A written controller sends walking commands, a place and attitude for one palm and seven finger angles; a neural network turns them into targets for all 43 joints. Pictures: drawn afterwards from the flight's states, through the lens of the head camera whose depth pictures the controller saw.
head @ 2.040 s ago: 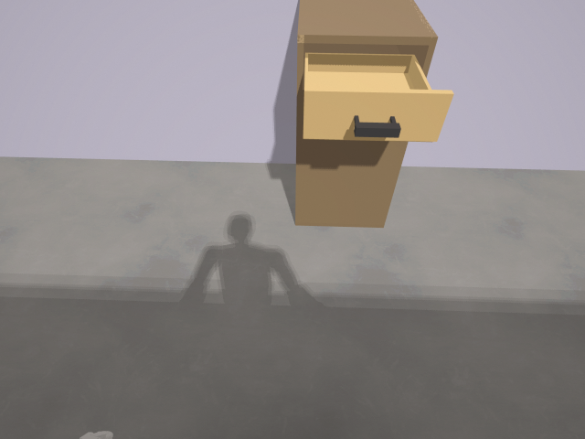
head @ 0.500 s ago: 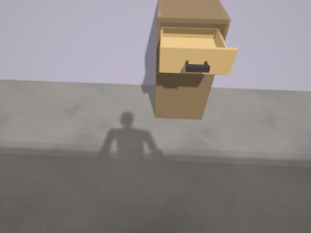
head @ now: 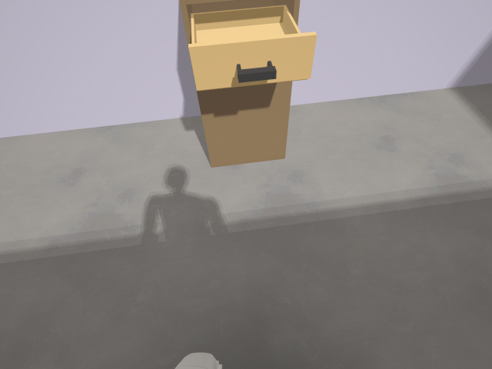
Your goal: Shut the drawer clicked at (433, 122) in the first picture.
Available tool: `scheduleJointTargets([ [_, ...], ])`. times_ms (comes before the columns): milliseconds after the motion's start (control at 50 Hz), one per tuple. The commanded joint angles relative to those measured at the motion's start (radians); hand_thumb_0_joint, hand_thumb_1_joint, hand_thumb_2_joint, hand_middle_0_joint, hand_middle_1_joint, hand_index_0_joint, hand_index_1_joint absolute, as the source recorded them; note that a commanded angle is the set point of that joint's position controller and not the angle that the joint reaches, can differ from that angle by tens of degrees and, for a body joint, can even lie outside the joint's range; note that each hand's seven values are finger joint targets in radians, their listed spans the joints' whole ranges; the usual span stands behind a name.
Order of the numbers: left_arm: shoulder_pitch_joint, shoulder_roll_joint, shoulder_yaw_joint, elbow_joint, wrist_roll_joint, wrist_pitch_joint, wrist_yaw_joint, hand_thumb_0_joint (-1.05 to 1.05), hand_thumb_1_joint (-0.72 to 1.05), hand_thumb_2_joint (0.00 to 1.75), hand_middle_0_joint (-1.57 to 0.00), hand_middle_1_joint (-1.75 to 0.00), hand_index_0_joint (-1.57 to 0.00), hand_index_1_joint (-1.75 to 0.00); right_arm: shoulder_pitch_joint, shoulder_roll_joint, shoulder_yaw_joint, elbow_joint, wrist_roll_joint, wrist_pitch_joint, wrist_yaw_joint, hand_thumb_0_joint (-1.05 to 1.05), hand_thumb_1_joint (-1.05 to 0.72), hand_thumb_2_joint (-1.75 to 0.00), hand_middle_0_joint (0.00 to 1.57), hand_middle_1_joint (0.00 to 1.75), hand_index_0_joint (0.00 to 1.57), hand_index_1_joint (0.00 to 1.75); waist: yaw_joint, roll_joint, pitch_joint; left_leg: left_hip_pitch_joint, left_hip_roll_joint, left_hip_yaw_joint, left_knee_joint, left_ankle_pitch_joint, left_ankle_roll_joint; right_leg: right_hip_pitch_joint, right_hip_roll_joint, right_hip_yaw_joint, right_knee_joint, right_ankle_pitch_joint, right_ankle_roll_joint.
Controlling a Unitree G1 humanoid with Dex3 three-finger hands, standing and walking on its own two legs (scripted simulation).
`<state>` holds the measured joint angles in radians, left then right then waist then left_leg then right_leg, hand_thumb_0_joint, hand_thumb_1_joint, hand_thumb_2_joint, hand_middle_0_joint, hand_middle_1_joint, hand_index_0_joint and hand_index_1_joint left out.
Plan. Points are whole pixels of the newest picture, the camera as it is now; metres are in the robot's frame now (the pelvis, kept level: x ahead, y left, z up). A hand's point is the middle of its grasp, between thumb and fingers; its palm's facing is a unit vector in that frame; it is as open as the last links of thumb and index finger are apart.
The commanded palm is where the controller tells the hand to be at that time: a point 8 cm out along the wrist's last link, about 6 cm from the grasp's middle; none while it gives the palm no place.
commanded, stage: walk to a spot facing it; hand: left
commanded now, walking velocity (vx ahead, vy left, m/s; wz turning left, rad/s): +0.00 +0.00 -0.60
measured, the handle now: (255, 70) +0.89 +0.06 +0.00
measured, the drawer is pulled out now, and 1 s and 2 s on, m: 0.29 0.29 0.29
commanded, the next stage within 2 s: turn to face it in 1.56 s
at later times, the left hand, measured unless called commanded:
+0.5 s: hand out of the picture +0.11 +0.25 -0.15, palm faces -0.20 -0.95 -0.23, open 7.4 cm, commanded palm none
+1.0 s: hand (267, 286) +0.30 -0.01 -0.15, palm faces -0.60 -0.77 -0.19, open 7.4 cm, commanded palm none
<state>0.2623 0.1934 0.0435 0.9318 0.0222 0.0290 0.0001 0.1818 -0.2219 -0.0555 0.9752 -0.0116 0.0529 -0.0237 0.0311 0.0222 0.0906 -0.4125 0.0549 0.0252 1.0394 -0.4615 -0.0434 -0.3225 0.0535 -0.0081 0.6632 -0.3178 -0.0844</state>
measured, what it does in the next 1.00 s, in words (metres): walks ahead, turning right: left foot, then right foot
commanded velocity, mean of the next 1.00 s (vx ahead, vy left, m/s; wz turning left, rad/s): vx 0.23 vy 0.00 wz -0.52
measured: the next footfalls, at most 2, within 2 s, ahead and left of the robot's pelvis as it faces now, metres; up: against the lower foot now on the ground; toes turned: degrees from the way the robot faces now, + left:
left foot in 0.40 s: +0.03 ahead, +0.16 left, +0.00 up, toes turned -17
right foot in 0.84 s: +0.12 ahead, -0.21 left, +0.00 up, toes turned -38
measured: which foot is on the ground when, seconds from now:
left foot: up 0.00-0.38, down 0.40-0.82, up 0.84-1.00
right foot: down 0.00-0.40, up 0.42-0.82, down 0.84-1.00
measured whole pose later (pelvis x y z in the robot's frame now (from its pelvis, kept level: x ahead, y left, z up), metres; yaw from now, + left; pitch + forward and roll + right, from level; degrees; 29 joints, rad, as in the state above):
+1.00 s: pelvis +0.09 -0.08 +0.00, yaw -34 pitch -1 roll -1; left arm 0.12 0.20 0.04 0.91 0.02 -0.02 -0.02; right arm 0.36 -0.21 -0.06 1.01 -0.03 -0.01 -0.01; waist -0.07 0.00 0.09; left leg -0.49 0.17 0.06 1.20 -0.35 -0.04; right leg -0.34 0.02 -0.09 0.57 -0.22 -0.06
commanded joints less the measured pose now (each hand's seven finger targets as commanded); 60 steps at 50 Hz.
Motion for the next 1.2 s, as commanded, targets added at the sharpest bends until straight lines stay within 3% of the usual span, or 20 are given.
scheduleJointTargets([
  [0, 0.016, 0.21, 0.062, -0.083, -0.002, -0.022, 0.02, 0.0, 0.9, 0.9, -0.2, -0.3, -0.2, -0.3, -0.037, -0.101, -0.03, -0.104, -0.006, -0.037, 0.001, 0.0, -0.9, -0.9, 0.2, 0.3, 0.2, 0.3, -0.016, -0.113, -0.094, -0.107, 0.015, -0.062, 0.098, 0.089, -0.017, 0.074, -0.269, 0.409, -0.357, 0.224, -0.097],
  [240, 0.072, 0.222, 0.083, -0.081, 0.006, -0.007, 0.015, 0.0, 0.9, 0.9, -0.2, -0.3, -0.2, -0.3, -0.079, -0.076, -0.023, -0.155, 0.007, -0.047, -0.01, 0.0, -0.9, -0.9, 0.2, 0.3, 0.2, 0.3, 0.028, -0.164, -0.136, 0.004, -0.049, -0.06, -0.266, 0.029, -0.009, 0.12, -0.21, 0.52, -0.345, 0.267, -0.096],
  [320, -0.001, 0.229, 0.083, -0.101, 0.003, 0.003, 0.008, 0.0, 0.9, 0.9, -0.2, -0.3, -0.2, -0.3, 0.059, -0.087, -0.021, -0.134, 0.01, -0.064, -0.012, 0.0, -0.9, -0.9, 0.2, 0.3, 0.2, 0.3, -0.025, -0.19, -0.195, 0.246, -0.086, -0.045, -0.555, 0.097, 0.025, 0.021, -0.14, 0.524, -0.354, -0.001, -0.033],
  [340, -0.032, 0.21, 0.077, -0.116, 0.001, 0.004, 0.004, 0.0, 0.9, 0.9, -0.2, -0.3, -0.2, -0.3, 0.126, -0.111, -0.026, -0.121, 0.008, -0.072, -0.016, 0.0, -0.9, -0.9, 0.2, 0.3, 0.2, 0.3, -0.058, -0.154, -0.202, 0.439, -0.045, -0.07, -0.681, 0.104, 0.045, -0.146, -0.081, 0.469, -0.299, -0.178, 0.012],
  [360, -0.05, 0.15, 0.067, -0.144, -0.002, 0.006, -0.008, 0.0, 0.9, 0.9, -0.2, -0.3, -0.2, -0.3, 0.18, -0.198, -0.044, -0.115, -0.008, -0.079, -0.024, 0.0, -0.9, -0.9, 0.2, 0.3, 0.2, 0.3, -0.095, 0.068, -0.176, 0.586, 0.165, -0.311, -0.839, -0.132, 0.111, -0.389, 0.037, 0.319, -0.099, -0.298, 0.067],
  [380, -0.099, 0.137, 0.067, -0.182, -0.002, -0.003, -0.019, 0.0, 0.9, 0.9, -0.2, -0.3, -0.2, -0.3, 0.17, -0.282, -0.052, -0.133, -0.016, -0.08, -0.027, 0.0, -0.9, -0.9, 0.2, 0.3, 0.2, 0.3, -0.096, 0.259, -0.078, 0.501, 0.415, -0.552, -0.932, -0.265, 0.191, -0.515, 0.057, 0.115, 0.193, -0.247, 0.112],
  [400, -0.131, 0.177, 0.082, -0.182, 0.014, -0.012, -0.033, 0.0, 0.9, 0.9, -0.2, -0.3, -0.2, -0.3, 0.119, -0.254, -0.041, -0.145, -0.016, -0.082, -0.02, 0.0, -0.9, -0.9, 0.2, 0.3, 0.2, 0.3, -0.084, 0.135, -0.016, 0.325, 0.426, -0.564, -0.932, -0.218, 0.229, -0.47, -0.038, 0.117, 0.339, -0.161, 0.115],
  [440, -0.059, 0.168, 0.081, -0.132, 0.017, -0.007, -0.053, 0.0, 0.9, 0.9, -0.2, -0.3, -0.2, -0.3, 0.043, -0.168, -0.01, -0.15, -0.013, -0.095, -0.016, 0.0, -0.9, -0.9, 0.2, 0.3, 0.2, 0.3, -0.016, 0.128, -0.007, 0.221, 0.273, -0.322, -0.899, -0.13, 0.161, -0.405, -0.049, 0.069, 0.474, -0.031, 0.12],
  [480, -0.054, 0.136, 0.069, -0.122, 0.017, -0.002, -0.065, 0.0, 0.9, 0.9, -0.2, -0.3, -0.2, -0.3, 0.079, -0.138, -0.004, -0.137, -0.011, -0.111, -0.017, 0.0, -0.9, -0.9, 0.2, 0.3, 0.2, 0.3, -0.017, 0.136, -0.001, 0.257, 0.203, -0.181, -0.873, 0.02, 0.14, -0.432, -0.061, 0.045, 0.557, 0.06, 0.127],
  [580, -0.188, 0.096, 0.042, -0.156, 0.015, -0.007, -0.074, 0.0, 0.9, 0.9, -0.2, -0.3, -0.2, -0.3, 0.257, -0.132, -0.005, -0.069, -0.01, -0.134, -0.017, 0.0, -0.9, -0.9, 0.2, 0.3, 0.2, 0.3, -0.073, 0.114, 0.03, 0.43, 0.255, -0.094, -0.824, 0.351, 0.189, -0.54, -0.135, -0.008, 0.446, 0.072, 0.14],
  [700, -0.303, 0.066, 0.023, -0.171, 0.005, -0.018, -0.083, 0.0, 0.9, 0.9, -0.2, -0.3, -0.2, -0.3, 0.306, -0.157, -0.014, -0.023, -0.023, -0.134, -0.007, 0.0, -0.9, -0.9, 0.2, 0.3, 0.2, 0.3, -0.1, 0.164, 0.047, 0.376, 0.267, 0.083, -0.765, 0.525, 0.15, -0.3, -0.121, -0.103, 0.097, 0.065, 0.094],
  [740, -0.26, 0.089, 0.027, -0.155, 0.004, -0.028, -0.077, 0.0, 0.9, 0.9, -0.2, -0.3, -0.2, -0.3, 0.301, -0.171, -0.022, -0.014, -0.021, -0.131, -0.002, 0.0, -0.9, -0.9, 0.2, 0.3, 0.2, 0.3, -0.073, 0.143, -0.001, 0.363, 0.274, 0.119, -0.662, 0.712, 0.132, -0.141, -0.081, -0.136, 0.019, 0.024, 0.061],
  [780, 0.018, 0.161, 0.054, -0.065, 0.007, -0.054, -0.064, 0.0, 0.9, 0.9, -0.2, -0.3, -0.2, -0.3, 0.28, -0.179, -0.019, -0.019, -0.011, -0.127, 0.004, 0.0, -0.9, -0.9, 0.2, 0.3, 0.2, 0.3, 0.061, 0.033, -0.17, 0.216, 0.22, 0.208, -0.274, 0.8, 0.061, 0.315, -0.026, -0.161, -0.112, 0.102, 0.019],
  [800, 0.176, 0.288, 0.087, -0.023, 0.006, -0.068, -0.046, 0.0, 0.9, 0.9, -0.2, -0.3, -0.2, -0.3, 0.313, -0.115, -0.005, -0.036, 0.007, -0.128, 0.02, 0.0, -0.9, -0.9, 0.2, 0.3, 0.2, 0.3, 0.116, -0.187, -0.33, -0.08, 0.134, 0.232, 0.057, 0.307, 0.015, 0.633, -0.292, 0.178, -0.188, -0.014, -0.07],
  [820, 0.249, 0.374, 0.103, -0.005, -0.018, -0.063, -0.032, 0.0, 0.9, 0.9, -0.2, -0.3, -0.2, -0.3, 0.237, -0.081, -0.001, -0.096, 0.014, -0.13, 0.012, 0.0, -0.9, -0.9, 0.2, 0.3, 0.2, 0.3, 0.124, -0.279, -0.393, -0.277, 0.039, 0.12, 0.341, -0.148, 0.0, 0.663, -0.521, 0.612, -0.33, 0.077, -0.16],
  [840, 0.2, 0.361, 0.105, -0.017, -0.02, -0.052, -0.017, 0.0, 0.9, 0.9, -0.2, -0.3, -0.2, -0.3, 0.145, -0.11, -0.009, -0.108, 0.013, -0.129, 0.007, 0.0, -0.9, -0.9, 0.2, 0.3, 0.2, 0.3, 0.123, -0.136, -0.329, -0.303, 0.084, 0.009, 0.401, -0.075, 0.023, 0.528, -0.505, 0.597, -0.373, -0.062, -0.179],
  [880, 0.009, 0.246, 0.067, -0.057, -0.015, -0.054, -0.007, 0.0, 0.9, 0.9, -0.2, -0.3, -0.2, -0.3, 0.129, -0.1, -0.012, -0.08, -0.008, -0.116, 0.013, 0.0, -0.9, -0.9, 0.2, 0.3, 0.2, 0.3, 0.024, -0.109, -0.119, -0.255, 0.145, -0.011, 0.324, 0.095, 0.018, 0.194, -0.402, 0.395, -0.422, -0.164, -0.127],
  [960, -0.089, 0.182, 0.052, -0.056, 0.005, -0.07, 0.003, 0.0, 0.9, 0.9, -0.2, -0.3, -0.2, -0.3, 0.272, -0.045, -0.014, -0.019, -0.022, -0.075, 0.02, 0.0, -0.9, -0.9, 0.2, 0.3, 0.2, 0.3, -0.086, -0.14, -0.091, -0.071, 0.126, 0.039, 0.093, 0.164, -0.01, -0.05, -0.286, 0.161, -0.455, -0.054, -0.088],
  [1120, 0.021, 0.171, 0.056, -0.005, 0.004, -0.081, -0.001, 0.0, 0.9, 0.9, -0.2, -0.3, -0.2, -0.3, 0.088, -0.018, -0.019, -0.089, -0.017, -0.102, 0.039, 0.0, -0.9, -0.9, 0.2, 0.3, 0.2, 0.3, -0.019, -0.124, -0.034, -0.046, 0.061, 0.054, -0.283, 0.184, -0.001, 0.041, -0.283, 0.247, -0.469, -0.121, -0.112],
  [1180, 0.019, 0.165, 0.058, 0.002, 0.0, -0.077, 0.001, 0.0, 0.9, 0.9, -0.2, -0.3, -0.2, -0.3, 0.131, -0.016, -0.021, -0.074, -0.014, -0.119, 0.036, 0.0, -0.9, -0.9, 0.2, 0.3, 0.2, 0.3, -0.048, -0.113, -0.021, 0.143, 0.025, 0.079, -0.465, 0.229, 0.004, -0.006, -0.25, 0.222, -0.399, -0.15, -0.082],
])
